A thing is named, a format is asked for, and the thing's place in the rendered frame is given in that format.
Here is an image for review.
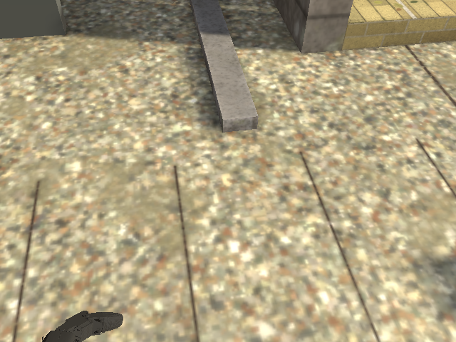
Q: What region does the robot left hand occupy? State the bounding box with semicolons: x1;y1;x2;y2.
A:
42;311;123;342

